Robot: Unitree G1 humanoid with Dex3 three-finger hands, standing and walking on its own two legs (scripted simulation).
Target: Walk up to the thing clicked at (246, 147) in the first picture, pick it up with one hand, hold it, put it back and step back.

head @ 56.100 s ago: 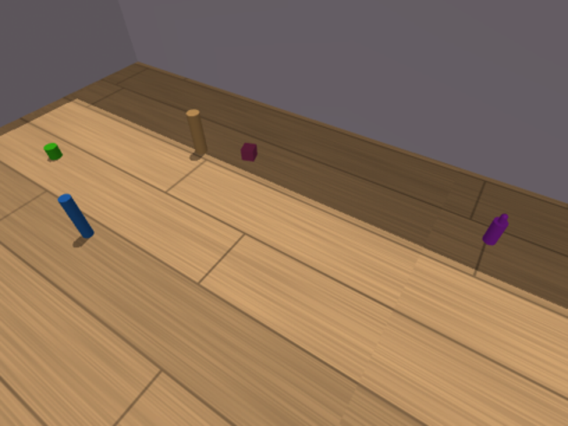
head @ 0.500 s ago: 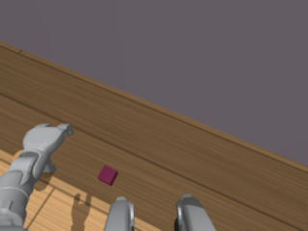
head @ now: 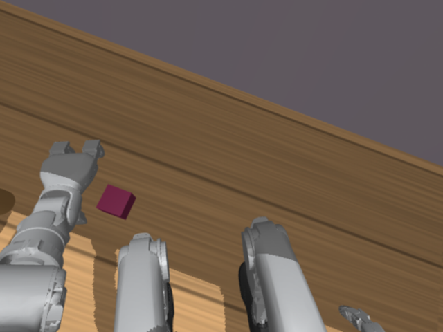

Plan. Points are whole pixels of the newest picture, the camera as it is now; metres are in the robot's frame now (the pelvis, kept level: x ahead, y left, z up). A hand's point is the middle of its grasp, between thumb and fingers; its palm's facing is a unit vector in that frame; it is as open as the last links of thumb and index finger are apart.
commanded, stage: approach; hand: left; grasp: from above
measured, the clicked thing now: (117, 202) +0.44 +0.24 -0.42
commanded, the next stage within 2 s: rest palm in 1.44 s
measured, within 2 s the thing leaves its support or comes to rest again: neither
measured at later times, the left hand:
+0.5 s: hand (122, 210) +0.40 +0.21 -0.35, palm faces -0.42 -0.03 -0.91, open 14.0 cm
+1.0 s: hand (101, 194) +0.42 +0.23 -0.24, palm faces -0.47 +0.00 -0.88, open 14.0 cm
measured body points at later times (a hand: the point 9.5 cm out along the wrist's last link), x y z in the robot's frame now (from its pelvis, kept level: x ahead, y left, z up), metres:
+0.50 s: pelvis +0.01 +0.00 -0.14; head +0.24 +0.07 +0.24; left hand +0.42 +0.21 -0.30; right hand +0.06 -0.29 -0.24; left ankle +0.08 +0.12 -0.42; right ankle +0.10 -0.14 -0.42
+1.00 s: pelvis +0.00 -0.01 -0.09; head +0.21 +0.04 +0.31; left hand +0.44 +0.23 -0.19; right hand +0.08 -0.29 -0.21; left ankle +0.08 +0.12 -0.42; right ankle +0.10 -0.14 -0.42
